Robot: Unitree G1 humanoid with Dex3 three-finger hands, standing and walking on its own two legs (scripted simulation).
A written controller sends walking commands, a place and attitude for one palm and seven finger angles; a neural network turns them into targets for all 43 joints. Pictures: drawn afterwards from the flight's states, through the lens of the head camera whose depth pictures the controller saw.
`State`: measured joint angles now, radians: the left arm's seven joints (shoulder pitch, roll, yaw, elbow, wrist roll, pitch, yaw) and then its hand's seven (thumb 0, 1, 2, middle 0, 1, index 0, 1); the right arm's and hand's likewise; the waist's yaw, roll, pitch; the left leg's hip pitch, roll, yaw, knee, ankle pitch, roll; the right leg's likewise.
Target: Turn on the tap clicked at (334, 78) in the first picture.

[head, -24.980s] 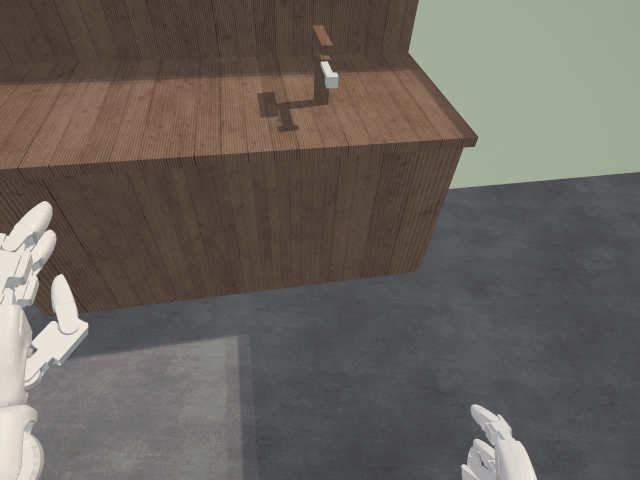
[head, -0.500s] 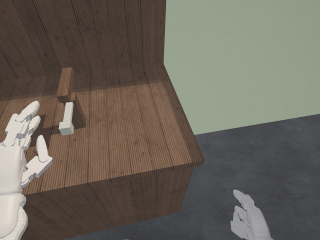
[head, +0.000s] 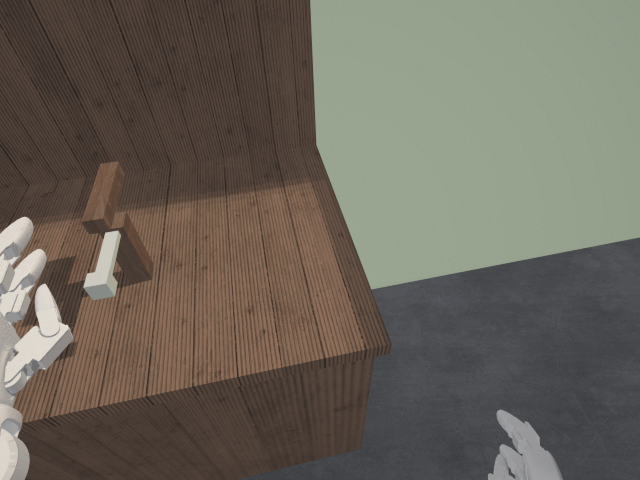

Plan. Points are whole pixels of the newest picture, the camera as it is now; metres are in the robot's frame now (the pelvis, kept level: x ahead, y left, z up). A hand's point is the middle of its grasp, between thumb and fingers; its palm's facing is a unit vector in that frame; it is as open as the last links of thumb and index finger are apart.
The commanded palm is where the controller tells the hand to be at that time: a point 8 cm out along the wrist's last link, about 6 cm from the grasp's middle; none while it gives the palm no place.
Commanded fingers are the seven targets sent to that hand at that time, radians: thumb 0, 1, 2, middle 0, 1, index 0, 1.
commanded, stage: turn the palm inward beside the body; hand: left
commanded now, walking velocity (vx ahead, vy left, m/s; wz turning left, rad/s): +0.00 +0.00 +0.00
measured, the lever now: (101, 285) +0.32 +0.34 +0.07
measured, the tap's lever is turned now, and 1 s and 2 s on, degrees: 0 0 0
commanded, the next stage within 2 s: reach beside the lever's end, fingers flat in 1.32 s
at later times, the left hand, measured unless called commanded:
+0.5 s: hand (70, 364) +0.18 +0.26 +0.14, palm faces +0.44 -0.88 -0.19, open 7.4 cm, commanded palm +0.13 +0.30 +0.15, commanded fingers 0.00 0.90 0.90 -0.20 -0.30 -0.20 -0.30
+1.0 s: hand (48, 396) +0.15 +0.26 +0.14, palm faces +0.48 -0.87 -0.12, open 7.4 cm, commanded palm +0.09 +0.30 +0.15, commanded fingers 0.00 0.90 0.90 -0.20 -0.30 -0.20 -0.30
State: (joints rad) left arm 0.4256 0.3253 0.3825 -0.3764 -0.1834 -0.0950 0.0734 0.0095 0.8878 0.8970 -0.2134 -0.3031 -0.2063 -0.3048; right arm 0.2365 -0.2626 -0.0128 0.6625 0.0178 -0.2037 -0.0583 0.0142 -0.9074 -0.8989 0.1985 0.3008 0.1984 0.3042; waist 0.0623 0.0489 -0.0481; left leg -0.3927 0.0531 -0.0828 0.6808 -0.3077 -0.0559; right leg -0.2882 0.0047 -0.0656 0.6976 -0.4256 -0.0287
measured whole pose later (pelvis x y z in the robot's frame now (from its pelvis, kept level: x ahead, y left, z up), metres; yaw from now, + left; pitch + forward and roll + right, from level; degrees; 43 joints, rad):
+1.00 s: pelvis -0.03 +0.03 -0.01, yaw +1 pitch -1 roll -1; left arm 0.54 0.22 0.21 -0.54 -0.21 0.04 0.20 0.01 0.89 0.90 -0.21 -0.30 -0.20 -0.30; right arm 0.20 -0.22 0.05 0.64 0.03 -0.25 -0.10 0.02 -0.91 -0.90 0.20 0.30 0.20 0.30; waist 0.07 0.05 -0.04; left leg -0.44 0.02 -0.09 0.74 -0.29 -0.03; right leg -0.31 -0.03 -0.07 0.73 -0.40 0.01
